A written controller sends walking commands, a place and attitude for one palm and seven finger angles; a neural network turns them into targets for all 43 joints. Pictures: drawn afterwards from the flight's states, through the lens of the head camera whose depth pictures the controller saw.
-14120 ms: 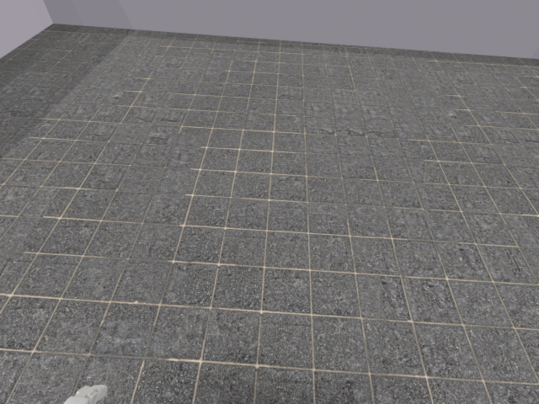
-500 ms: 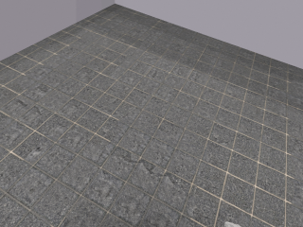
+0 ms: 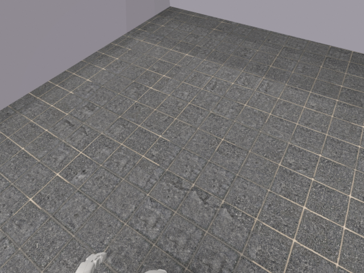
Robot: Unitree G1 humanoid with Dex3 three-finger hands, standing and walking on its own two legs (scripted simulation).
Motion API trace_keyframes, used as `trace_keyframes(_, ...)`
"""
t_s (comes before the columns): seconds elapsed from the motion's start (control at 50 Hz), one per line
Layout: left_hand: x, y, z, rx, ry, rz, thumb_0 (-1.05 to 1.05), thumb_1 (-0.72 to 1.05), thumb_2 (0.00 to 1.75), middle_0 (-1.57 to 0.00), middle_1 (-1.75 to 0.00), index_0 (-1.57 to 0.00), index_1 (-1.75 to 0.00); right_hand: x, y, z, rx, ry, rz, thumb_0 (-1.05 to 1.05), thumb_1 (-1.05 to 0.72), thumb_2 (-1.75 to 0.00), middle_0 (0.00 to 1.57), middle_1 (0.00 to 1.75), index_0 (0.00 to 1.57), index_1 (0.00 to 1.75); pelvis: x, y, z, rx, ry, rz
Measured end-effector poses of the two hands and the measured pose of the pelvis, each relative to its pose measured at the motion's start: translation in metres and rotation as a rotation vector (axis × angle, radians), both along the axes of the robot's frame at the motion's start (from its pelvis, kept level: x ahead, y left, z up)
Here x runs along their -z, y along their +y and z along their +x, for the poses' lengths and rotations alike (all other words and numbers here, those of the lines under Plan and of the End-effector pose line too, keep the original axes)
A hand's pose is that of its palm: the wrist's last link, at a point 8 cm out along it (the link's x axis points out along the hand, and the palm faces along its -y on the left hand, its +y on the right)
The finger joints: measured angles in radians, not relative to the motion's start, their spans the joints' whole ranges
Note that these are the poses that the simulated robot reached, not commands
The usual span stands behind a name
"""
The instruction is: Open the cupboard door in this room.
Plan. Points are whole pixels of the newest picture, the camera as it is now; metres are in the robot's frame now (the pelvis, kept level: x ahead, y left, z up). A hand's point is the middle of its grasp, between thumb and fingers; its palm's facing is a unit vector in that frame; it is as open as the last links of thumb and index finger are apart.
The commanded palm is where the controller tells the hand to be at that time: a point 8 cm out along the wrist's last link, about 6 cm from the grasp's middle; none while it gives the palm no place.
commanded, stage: turn or walk to find it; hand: left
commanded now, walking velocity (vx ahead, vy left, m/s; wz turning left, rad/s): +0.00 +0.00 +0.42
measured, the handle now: out of the picture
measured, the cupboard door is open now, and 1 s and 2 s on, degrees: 0 0 0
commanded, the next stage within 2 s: none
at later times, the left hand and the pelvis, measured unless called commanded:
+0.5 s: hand out of the picture -0.07 +0.25 -0.19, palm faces +0.30 -0.92 -0.25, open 7.4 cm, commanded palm none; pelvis -0.03 +0.04 -0.01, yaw +13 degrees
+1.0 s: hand out of the picture -0.03 +0.22 -0.14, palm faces +0.40 -0.87 -0.28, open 7.4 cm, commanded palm none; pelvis -0.05 -0.01 +0.00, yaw +25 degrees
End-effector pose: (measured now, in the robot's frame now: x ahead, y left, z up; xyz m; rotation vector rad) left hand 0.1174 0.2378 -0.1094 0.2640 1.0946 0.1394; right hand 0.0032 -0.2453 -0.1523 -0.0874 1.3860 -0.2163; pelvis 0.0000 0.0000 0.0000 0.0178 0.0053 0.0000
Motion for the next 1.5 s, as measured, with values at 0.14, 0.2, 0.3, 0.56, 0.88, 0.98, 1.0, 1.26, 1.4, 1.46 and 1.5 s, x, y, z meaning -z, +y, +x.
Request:
trace_keyframes(0.14,-0.006,-0.01,-0.051,-0.107,0.044,-0.007,0.0,0.9,0.9,-0.2,-0.3,-0.2,-0.3,-0.005,-0.019,0.011,-0.074,0.007,0.0,0.0,-0.9,-0.9,0.2,0.3,0.2,0.29,-0.008,-0.011,-0.005,-0.079,-0.019,0.021)
trace_keyframes(0.2,-0.002,-0.009,-0.073,-0.156,0.068,-0.018,0.0,0.9,0.9,-0.2,-0.3,-0.2,-0.3,-0.007,-0.02,0.021,-0.119,0.009,-0.009,0.0,-0.91,-0.9,0.2,0.3,0.2,0.29,-0.008,-0.01,-0.007,-0.112,-0.019,0.021)
trace_keyframes(0.3,0.009,0.003,-0.117,-0.243,0.126,-0.036,0.0,0.91,0.9,-0.2,-0.3,-0.2,-0.3,-0.013,-0.009,0.052,-0.211,-0.012,-0.032,0.0,-0.91,-0.9,0.2,0.3,0.2,0.29,-0.007,-0.002,-0.013,-0.162,-0.016,0.016)
trace_keyframes(0.56,0.038,0.063,-0.214,-0.425,0.276,-0.081,0.0,0.91,0.9,-0.2,-0.3,-0.19,-0.3,-0.044,0.077,0.129,-0.428,-0.243,-0.084,0.0,-0.9,-0.9,0.2,0.3,0.2,0.29,-0.002,0.043,-0.033,-0.256,-0.024,-0.034)
trace_keyframes(0.88,0.01,0.052,-0.168,-0.43,0.057,-0.035,0.0,0.91,0.9,-0.2,-0.3,-0.19,-0.3,-0.021,0.059,0.076,-0.443,-0.115,-0.007,0.0,-0.9,-0.9,0.21,0.3,0.2,0.3,-0.005,0.019,-0.05,-0.375,-0.011,-0.014)
trace_keyframes(0.98,0.003,0.023,-0.168,-0.445,0.006,0.0,0.0,0.91,0.9,-0.2,-0.3,-0.2,-0.3,0.002,0.026,0.063,-0.447,-0.047,0.014,0.0,-0.9,-0.9,0.21,0.3,0.2,0.29,0.003,-0.007,-0.053,-0.423,-0.01,-0.005)
trace_keyframes(1.0,0.001,0.016,-0.172,-0.452,0.006,0.001,0.0,0.91,0.9,-0.2,-0.3,-0.2,-0.3,0.003,0.021,0.062,-0.453,-0.035,0.015,0.0,-0.9,-0.9,0.21,0.3,0.2,0.29,0.002,-0.011,-0.053,-0.437,-0.013,0.001)
trace_keyframes(1.26,0.0,-0.037,-0.252,-0.655,0.099,-0.046,0.0,0.9,0.9,-0.2,-0.3,-0.2,-0.3,-0.01,0.002,0.082,-0.598,0.033,-0.023,0.0,-0.91,-0.9,0.2,0.3,0.2,0.29,-0.009,-0.028,-0.057,-0.578,-0.003,0.025)
trace_keyframes(1.4,0.019,-0.044,-0.317,-0.763,0.18,-0.1,0.0,0.9,0.9,-0.2,-0.3,-0.2,-0.3,-0.018,0.054,0.118,-0.735,-0.055,-0.039,0.0,-0.91,-0.9,0.2,0.3,0.2,0.29,-0.005,-0.016,-0.074,-0.641,0.002,0.005)
trace_keyframes(1.46,0.033,-0.041,-0.35,-0.815,0.213,-0.128,0.0,0.9,0.9,-0.2,-0.3,-0.2,-0.3,-0.023,0.088,0.133,-0.798,-0.142,-0.04,0.0,-0.91,-0.9,0.2,0.3,0.2,0.29,0.003,-0.004,-0.085,-0.674,-0.006,-0.016)
trace_keyframes(1.5,0.043,-0.038,-0.37,-0.845,0.238,-0.143,0.0,0.9,0.9,-0.2,-0.3,-0.2,-0.3,-0.027,0.11,0.138,-0.831,-0.2,-0.036,0.0,-0.91,-0.9,0.2,0.3,0.2,0.29,0.007,0.002,-0.092,-0.682,-0.011,-0.008)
